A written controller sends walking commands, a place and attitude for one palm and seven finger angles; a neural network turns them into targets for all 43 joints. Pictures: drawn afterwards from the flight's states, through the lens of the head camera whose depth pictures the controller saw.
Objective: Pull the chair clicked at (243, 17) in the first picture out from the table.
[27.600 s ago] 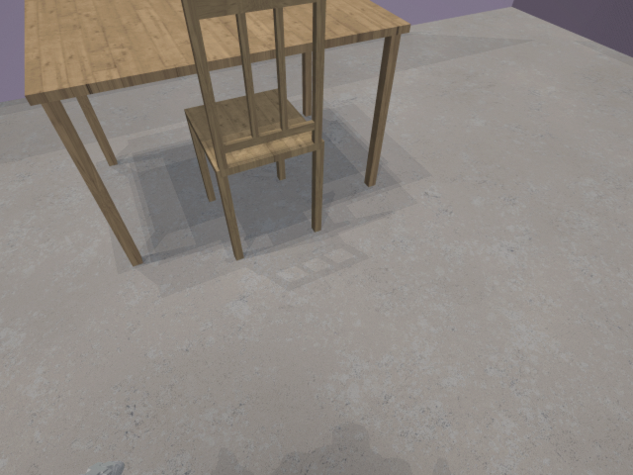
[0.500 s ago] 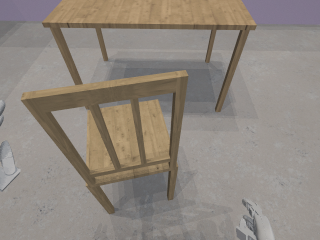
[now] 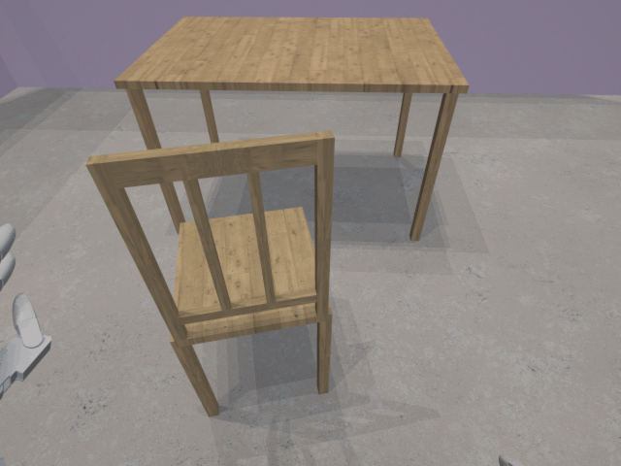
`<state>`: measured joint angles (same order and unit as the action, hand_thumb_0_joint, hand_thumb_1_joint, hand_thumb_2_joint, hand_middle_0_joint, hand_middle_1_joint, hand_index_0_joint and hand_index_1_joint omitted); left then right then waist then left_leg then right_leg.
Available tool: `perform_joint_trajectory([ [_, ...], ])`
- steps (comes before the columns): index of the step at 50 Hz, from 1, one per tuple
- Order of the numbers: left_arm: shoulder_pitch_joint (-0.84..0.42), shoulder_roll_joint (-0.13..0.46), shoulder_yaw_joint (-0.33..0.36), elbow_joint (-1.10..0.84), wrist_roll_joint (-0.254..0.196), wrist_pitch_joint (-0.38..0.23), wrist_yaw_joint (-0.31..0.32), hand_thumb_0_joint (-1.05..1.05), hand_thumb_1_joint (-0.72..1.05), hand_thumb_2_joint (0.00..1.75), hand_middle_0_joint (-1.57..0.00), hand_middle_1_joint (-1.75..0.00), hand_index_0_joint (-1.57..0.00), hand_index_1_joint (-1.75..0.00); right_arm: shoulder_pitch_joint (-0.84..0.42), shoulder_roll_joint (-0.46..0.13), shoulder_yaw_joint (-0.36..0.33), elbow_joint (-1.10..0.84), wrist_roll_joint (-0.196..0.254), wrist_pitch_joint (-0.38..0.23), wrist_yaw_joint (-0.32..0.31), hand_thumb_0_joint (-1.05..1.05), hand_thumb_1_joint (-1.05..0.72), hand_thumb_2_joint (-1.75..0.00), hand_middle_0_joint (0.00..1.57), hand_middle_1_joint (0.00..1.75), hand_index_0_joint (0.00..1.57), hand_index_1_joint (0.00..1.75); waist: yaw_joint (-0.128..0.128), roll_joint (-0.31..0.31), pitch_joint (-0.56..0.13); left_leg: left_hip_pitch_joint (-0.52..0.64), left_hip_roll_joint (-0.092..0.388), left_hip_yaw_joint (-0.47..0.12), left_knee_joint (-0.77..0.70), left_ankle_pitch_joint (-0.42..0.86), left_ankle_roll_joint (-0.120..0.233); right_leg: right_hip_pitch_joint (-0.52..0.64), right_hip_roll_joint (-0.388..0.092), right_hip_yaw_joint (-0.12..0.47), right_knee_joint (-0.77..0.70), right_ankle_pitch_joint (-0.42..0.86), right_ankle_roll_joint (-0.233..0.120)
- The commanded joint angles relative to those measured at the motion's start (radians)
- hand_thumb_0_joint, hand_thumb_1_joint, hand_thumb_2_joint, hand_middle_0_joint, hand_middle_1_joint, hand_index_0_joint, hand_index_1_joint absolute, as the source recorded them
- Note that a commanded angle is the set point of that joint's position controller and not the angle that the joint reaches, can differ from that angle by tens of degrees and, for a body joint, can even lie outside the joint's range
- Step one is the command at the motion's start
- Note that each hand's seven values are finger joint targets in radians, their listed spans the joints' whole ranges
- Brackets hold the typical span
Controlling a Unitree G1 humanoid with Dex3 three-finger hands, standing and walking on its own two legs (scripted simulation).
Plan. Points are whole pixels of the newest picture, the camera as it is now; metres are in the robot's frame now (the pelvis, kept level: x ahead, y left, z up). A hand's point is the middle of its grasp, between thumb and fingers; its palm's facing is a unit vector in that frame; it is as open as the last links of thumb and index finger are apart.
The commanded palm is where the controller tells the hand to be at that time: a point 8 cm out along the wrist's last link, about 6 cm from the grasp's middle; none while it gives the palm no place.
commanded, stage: stop stepping back and stand still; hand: left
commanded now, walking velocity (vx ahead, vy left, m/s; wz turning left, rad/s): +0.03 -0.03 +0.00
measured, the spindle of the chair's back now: (210, 252) +0.51 +0.21 -0.05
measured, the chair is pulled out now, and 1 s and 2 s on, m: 0.63 0.63 0.63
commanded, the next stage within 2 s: let the arm hang, fingers relaxed in 0.32 s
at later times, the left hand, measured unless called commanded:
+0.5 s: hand (54, 403) +0.18 +0.28 +0.07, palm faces +0.31 -0.82 -0.48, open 7.4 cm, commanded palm none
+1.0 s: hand out of the picture -0.07 +0.20 -0.17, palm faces +0.05 -0.97 -0.24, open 7.2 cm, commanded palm none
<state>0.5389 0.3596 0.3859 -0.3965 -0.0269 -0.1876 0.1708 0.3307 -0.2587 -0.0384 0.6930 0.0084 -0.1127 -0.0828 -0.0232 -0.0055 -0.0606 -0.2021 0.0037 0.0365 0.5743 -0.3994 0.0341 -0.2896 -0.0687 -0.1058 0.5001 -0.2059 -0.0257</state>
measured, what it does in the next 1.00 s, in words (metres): steps on the spot: left foot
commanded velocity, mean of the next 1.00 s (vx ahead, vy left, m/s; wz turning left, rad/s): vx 0.00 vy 0.00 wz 0.00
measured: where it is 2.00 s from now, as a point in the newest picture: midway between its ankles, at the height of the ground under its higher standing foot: outside the picture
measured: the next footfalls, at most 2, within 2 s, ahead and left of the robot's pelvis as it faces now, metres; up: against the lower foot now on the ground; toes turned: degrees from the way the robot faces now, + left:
left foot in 0.02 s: +0.00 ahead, +0.14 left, +0.00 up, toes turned +2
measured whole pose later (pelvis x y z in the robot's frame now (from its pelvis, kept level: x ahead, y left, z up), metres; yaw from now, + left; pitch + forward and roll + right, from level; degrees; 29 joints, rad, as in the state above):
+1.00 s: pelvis -0.02 +0.01 +0.00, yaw +1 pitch -1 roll +0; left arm 0.37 0.19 0.01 1.07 0.01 0.03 0.02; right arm 0.44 -0.13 0.01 1.06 -0.01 0.01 -0.02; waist 0.01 0.01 0.06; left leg -0.17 0.01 0.01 0.48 -0.28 0.00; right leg -0.28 -0.04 -0.10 0.45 -0.15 -0.01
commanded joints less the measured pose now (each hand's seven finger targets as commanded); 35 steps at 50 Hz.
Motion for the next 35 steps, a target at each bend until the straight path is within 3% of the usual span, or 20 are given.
perform_joint_trajectory([
  [1,-0.03,0.258,0.155,-0.332,0.008,-0.108,0.028,0.0,0.9,0.9,-0.2,-0.3,-0.2,-0.3,-0.176,-0.086,-0.042,-0.204,0.001,-0.087,0.002,0.0,-0.9,-0.9,0.2,0.3,0.2,0.3,0.024,0.075,0.014,-0.003,0.1,-0.086,-0.324,0.181,0.038,0.134,-0.067,0.159,-0.075,-0.095,0.007],
  [2,0.006,0.262,0.169,-0.339,0.009,-0.105,0.023,0.0,0.9,0.9,-0.2,-0.3,-0.2,-0.3,-0.171,-0.101,-0.052,-0.211,0.01,-0.084,0.011,0.0,-0.9,-0.9,0.2,0.3,0.2,0.3,0.031,0.131,-0.017,0.024,0.152,-0.134,-0.288,0.285,0.046,0.115,-0.027,0.122,0.011,-0.037,0.021],
  [3,0.042,0.247,0.168,-0.282,0.011,-0.098,0.014,0.0,0.9,0.9,-0.2,-0.3,-0.2,-0.3,-0.17,-0.078,-0.035,-0.202,0.014,-0.077,0.016,0.0,-0.9,-0.9,0.2,0.3,0.2,0.3,0.027,0.256,-0.004,-0.05,0.17,-0.151,-0.306,0.157,0.051,0.089,-0.014,0.071,0.033,-0.148,0.034],
  [4,0.008,0.241,0.169,-0.28,0.016,-0.092,0.015,0.0,0.9,0.9,-0.2,-0.3,-0.2,-0.3,-0.186,-0.071,-0.027,-0.209,0.015,-0.073,0.015,0.0,-0.9,-0.9,0.2,0.3,0.2,0.3,0.025,0.306,0.058,-0.204,0.176,-0.159,-0.34,0.023,0.057,0.141,0.003,0.058,0.067,-0.146,0.034],
  [5,-0.029,0.249,0.173,-0.265,0.016,-0.094,0.014,0.0,0.9,0.9,-0.2,-0.3,-0.2,-0.3,-0.177,-0.062,-0.028,-0.207,0.024,-0.074,0.01,0.0,-0.9,-0.9,0.2,0.3,0.2,0.3,0.026,0.267,0.098,-0.28,0.172,-0.14,-0.334,-0.073,0.054,0.174,0.001,0.062,0.055,-0.123,0.037],
  [6,-0.041,0.237,0.169,-0.24,0.014,-0.096,0.018,0.0,0.9,0.9,-0.2,-0.3,-0.2,-0.3,-0.171,-0.066,-0.031,-0.205,0.024,-0.077,0.007,0.0,-0.9,-0.9,0.2,0.3,0.2,0.3,0.024,0.164,0.112,-0.297,0.151,-0.134,-0.291,-0.06,0.046,0.196,0.001,0.083,0.003,-0.091,0.039],
  [8,-0.034,0.222,0.159,-0.187,0.007,-0.096,0.018,0.0,0.9,0.9,-0.2,-0.3,-0.2,-0.3,-0.167,-0.075,-0.038,-0.198,0.024,-0.079,0.009,0.0,-0.9,-0.9,0.2,0.3,0.2,0.3,0.023,0.02,0.083,-0.24,0.095,-0.094,-0.214,-0.043,0.024,0.18,-0.02,0.157,-0.097,-0.113,0.031],
  [10,-0.066,0.218,0.144,-0.195,0.008,-0.099,0.016,0.0,0.9,0.9,-0.2,-0.3,-0.2,-0.3,-0.162,-0.074,-0.037,-0.193,0.021,-0.08,0.009,0.0,-0.9,-0.9,0.2,0.3,0.2,0.3,0.017,-0.001,0.103,-0.187,0.055,-0.072,-0.176,-0.099,0.012,0.088,-0.054,0.235,-0.208,-0.27,0.016],
  [12,-0.075,0.202,0.122,-0.182,0.008,-0.091,0.019,0.0,0.9,0.9,-0.2,-0.3,-0.2,-0.3,-0.165,-0.074,-0.028,-0.191,0.012,-0.077,0.012,0.0,-0.9,-0.9,0.2,0.3,0.2,0.3,0.014,-0.063,0.098,-0.131,0.046,-0.067,-0.155,-0.053,0.011,0.053,-0.069,0.253,-0.246,-0.298,0.006],
  [20,-0.114,0.22,0.123,-0.247,0.012,-0.07,0.03,0.0,0.9,0.9,-0.2,-0.3,-0.2,-0.3,-0.191,-0.061,-0.014,-0.201,0.009,-0.063,0.006,0.0,-0.9,-0.9,0.2,0.3,0.2,0.3,0.025,0.042,0.077,-0.137,0.09,-0.1,-0.278,-0.023,0.02,0.159,-0.023,0.177,-0.193,-0.146,0.029],
  [21,-0.116,0.048,-0.281,0.511,0.095,0.104,-0.128,0.0,0.9,0.9,-0.2,-0.3,-0.2,-0.3,-0.192,-0.211,-0.051,0.016,-0.018,-0.056,0.112,0.0,-0.9,-0.9,0.2,0.3,0.2,0.3,-0.017,0.059,0.166,-0.192,0.089,-0.145,-0.113,0.267,0.016,-0.018,-0.032,0.092,0.038,0.113,0.0],
  [22,-0.077,-0.034,-0.255,0.549,0.066,0.172,-0.159,0.0,0.9,0.9,-0.2,-0.3,-0.2,-0.3,-0.138,-0.123,-0.036,0.023,-0.017,0.006,0.106,0.0,-0.9,-0.9,0.2,0.3,0.2,0.3,0.007,0.07,0.078,-0.168,0.105,-0.104,-0.135,0.302,0.015,0.0,-0.03,0.097,0.042,0.099,-0.002],
  [23,-0.098,-0.067,-0.277,0.578,0.059,0.191,-0.164,0.0,0.9,0.9,-0.2,-0.3,-0.2,-0.3,-0.139,-0.085,-0.017,0.008,-0.026,0.029,0.1,0.0,-0.9,-0.9,0.2,0.3,0.2,0.3,0.016,0.081,0.058,-0.214,0.117,-0.143,-0.155,0.223,0.027,0.013,-0.029,0.084,0.06,0.0,-0.001],
  [24,-0.136,-0.061,-0.286,0.615,0.063,0.197,-0.164,0.0,0.9,0.9,-0.2,-0.3,-0.2,-0.3,-0.149,-0.079,-0.009,-0.003,-0.032,0.043,0.097,0.0,-0.9,-0.9,0.2,0.3,0.2,0.3,0.024,0.042,0.076,-0.251,0.115,-0.166,-0.164,0.179,0.036,0.025,-0.025,0.085,0.063,-0.025,0.002],
  [27,-0.199,-0.032,-0.306,0.775,0.068,0.201,-0.159,0.0,0.9,0.9,-0.2,-0.3,-0.2,-0.3,-0.099,-0.071,0.001,0.008,-0.034,0.078,0.091,0.0,-0.9,-0.9,0.2,0.3,0.2,0.3,0.025,-0.22,0.025,-0.171,0.047,-0.128,-0.08,0.207,0.019,0.067,-0.074,0.149,-0.031,0.042,-0.028],
  [28,-0.216,-0.017,-0.31,0.836,0.066,0.201,-0.157,0.0,0.9,0.9,-0.2,-0.3,-0.2,-0.3,-0.072,-0.07,0.004,0.027,-0.03,0.089,0.089,0.0,-0.9,-0.9,0.2,0.3,0.2,0.3,0.017,-0.246,0.003,-0.117,0.027,-0.104,-0.059,0.204,0.011,0.061,-0.101,0.169,-0.059,0.042,-0.046],
  [29,-0.239,-0.006,-0.316,0.896,0.062,0.202,-0.155,0.0,0.9,0.9,-0.2,-0.3,-0.2,-0.3,-0.05,-0.066,0.008,0.053,-0.028,0.094,0.086,0.0,-0.9,-0.9,0.2,0.3,0.2,0.3,0.008,-0.236,-0.013,-0.077,0.025,-0.096,-0.06,0.218,0.006,0.057,-0.11,0.17,-0.069,0.035,-0.052],
  [32,-0.244,-0.022,-0.341,1.067,0.049,0.206,-0.15,0.0,0.9,0.9,-0.2,-0.3,-0.2,-0.3,-0.065,-0.058,0.027,0.125,-0.029,0.088,0.08,0.0,-0.9,-0.9,0.2,0.3,0.2,0.3,0.027,0.063,0.013,-0.087,0.079,-0.138,-0.164,0.313,0.012,0.097,-0.044,0.123,-0.027,0.073,-0.012],
  [33,-0.23,-0.029,-0.346,1.121,0.046,0.206,-0.148,0.0,0.9,0.9,-0.2,-0.3,-0.2,-0.3,-0.069,-0.054,0.031,0.144,-0.028,0.088,0.076,0.0,-0.9,-0.9,0.2,0.3,0.2,0.3,0.037,0.12,0.022,-0.102,0.087,-0.132,-0.184,0.309,0.009,0.125,-0.036,0.112,-0.029,0.079,-0.004],
  [35,-0.209,-0.032,-0.353,1.209,0.043,0.202,-0.146,0.0,0.9,0.9,-0.2,-0.3,-0.2,-0.3,-0.04,-0.039,0.036,0.185,-0.022,0.09,0.067,0.0,-0.9,-0.9,0.2,0.3,0.2,0.3,0.039,0.141,0.052,-0.103,0.09,-0.124,-0.207,0.281,0.006,0.149,-0.028,0.104,-0.058,0.088,-0.009],
])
